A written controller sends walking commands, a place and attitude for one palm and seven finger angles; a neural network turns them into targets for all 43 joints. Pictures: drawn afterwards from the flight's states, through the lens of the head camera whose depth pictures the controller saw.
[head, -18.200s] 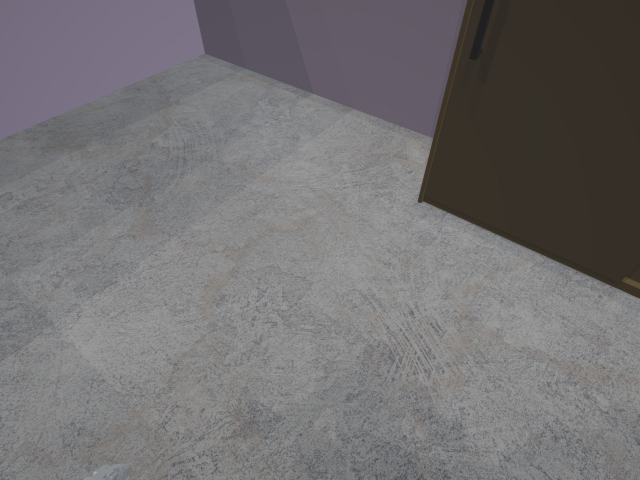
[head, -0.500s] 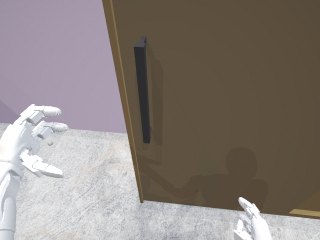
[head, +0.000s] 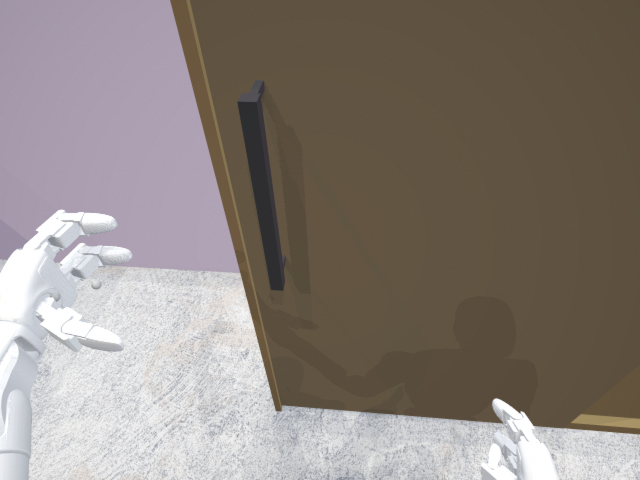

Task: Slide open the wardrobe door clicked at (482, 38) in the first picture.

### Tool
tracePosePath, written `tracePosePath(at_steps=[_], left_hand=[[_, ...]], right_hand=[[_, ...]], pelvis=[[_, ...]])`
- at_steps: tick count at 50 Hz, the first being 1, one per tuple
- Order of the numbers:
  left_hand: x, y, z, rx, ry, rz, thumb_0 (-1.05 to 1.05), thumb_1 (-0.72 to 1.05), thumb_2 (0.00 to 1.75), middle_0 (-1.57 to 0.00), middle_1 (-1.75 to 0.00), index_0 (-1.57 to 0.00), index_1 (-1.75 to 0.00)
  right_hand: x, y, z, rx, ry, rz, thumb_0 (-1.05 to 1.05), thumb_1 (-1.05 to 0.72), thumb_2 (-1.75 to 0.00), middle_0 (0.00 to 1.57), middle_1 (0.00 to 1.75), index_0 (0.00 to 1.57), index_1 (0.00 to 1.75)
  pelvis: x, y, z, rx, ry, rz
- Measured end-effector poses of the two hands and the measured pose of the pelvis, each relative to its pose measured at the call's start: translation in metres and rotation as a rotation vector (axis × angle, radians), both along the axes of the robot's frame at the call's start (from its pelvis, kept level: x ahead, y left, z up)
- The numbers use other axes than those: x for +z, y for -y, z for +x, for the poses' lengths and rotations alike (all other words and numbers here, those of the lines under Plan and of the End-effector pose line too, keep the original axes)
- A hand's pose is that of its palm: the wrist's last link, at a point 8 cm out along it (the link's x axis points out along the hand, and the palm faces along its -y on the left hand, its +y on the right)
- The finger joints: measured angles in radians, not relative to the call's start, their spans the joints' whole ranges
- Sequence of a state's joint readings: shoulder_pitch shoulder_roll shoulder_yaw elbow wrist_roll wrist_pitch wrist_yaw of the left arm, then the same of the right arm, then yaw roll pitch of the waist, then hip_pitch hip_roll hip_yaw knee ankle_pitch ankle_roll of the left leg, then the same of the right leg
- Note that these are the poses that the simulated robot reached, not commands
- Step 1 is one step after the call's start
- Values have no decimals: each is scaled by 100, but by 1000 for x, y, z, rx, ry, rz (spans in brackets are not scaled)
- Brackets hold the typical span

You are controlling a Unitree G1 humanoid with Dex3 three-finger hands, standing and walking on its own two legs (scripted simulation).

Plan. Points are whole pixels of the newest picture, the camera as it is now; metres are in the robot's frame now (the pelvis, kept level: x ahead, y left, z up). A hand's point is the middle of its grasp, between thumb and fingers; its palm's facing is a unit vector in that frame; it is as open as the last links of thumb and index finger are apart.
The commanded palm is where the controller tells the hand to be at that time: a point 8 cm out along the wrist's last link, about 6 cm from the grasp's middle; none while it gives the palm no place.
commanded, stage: raise the hand with hooked fingers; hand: left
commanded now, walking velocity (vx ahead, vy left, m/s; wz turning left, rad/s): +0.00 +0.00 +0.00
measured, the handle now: (269, 201) +0.46 +0.12 +0.12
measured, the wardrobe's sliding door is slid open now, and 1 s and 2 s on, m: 0.00 0.00 0.00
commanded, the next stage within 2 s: move the hooked fingers beside the handle in 0.06 s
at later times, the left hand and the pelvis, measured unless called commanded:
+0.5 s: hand (126, 273) +0.29 +0.25 +0.14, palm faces +0.04 -1.00 -0.04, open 14.0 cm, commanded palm +0.27 +0.30 +0.15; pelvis +0.00 +0.00 +0.00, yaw +0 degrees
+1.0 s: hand (172, 246) +0.34 +0.22 +0.14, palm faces +0.02 -1.00 -0.03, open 14.0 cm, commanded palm +0.31 +0.27 +0.14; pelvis +0.01 +0.01 +0.00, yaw -1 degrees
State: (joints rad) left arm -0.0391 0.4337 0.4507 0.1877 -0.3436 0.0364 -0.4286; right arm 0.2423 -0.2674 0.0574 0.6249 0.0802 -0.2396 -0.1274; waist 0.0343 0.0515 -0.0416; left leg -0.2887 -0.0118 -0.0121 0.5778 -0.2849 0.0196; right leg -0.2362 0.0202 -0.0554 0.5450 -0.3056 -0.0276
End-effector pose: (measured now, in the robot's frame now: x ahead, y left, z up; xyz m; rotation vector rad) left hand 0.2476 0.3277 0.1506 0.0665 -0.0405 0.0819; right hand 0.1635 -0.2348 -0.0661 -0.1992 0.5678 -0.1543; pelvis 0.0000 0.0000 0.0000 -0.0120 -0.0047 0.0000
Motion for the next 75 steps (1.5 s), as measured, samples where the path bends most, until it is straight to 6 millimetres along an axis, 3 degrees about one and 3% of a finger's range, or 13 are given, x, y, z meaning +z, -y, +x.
tracePosePath(at_steps=[17, 50, 75], left_hand=[[-4, 10, 9, -12, -5, -17, -1, -50, 30, -30, -120, -30, -120], [-11, 55, 75, -64, -19, -39, -1, -50, 30, -30, -120, -30, -120], [-19, 82, 113, -64, -48, -54, -1, -50, 30, -30, -120, -30, -120]], right_hand=[[-3, 8, 3, -8, -2, 3, 2, -91, -90, 21, 30, 21, 30], [-13, -2, -9, -46, -98, 19, 2, -91, -90, 21, 30, 21, 30], [-24, 14, -22, -89, -204, 19, 2, -91, -90, 20, 30, 21, 30]], pelvis=[[-2, 7, 1, 0, -8, 2], [0, -5, 10, -12, -34, 6], [0, 1, 17, -19, -56, 9]])
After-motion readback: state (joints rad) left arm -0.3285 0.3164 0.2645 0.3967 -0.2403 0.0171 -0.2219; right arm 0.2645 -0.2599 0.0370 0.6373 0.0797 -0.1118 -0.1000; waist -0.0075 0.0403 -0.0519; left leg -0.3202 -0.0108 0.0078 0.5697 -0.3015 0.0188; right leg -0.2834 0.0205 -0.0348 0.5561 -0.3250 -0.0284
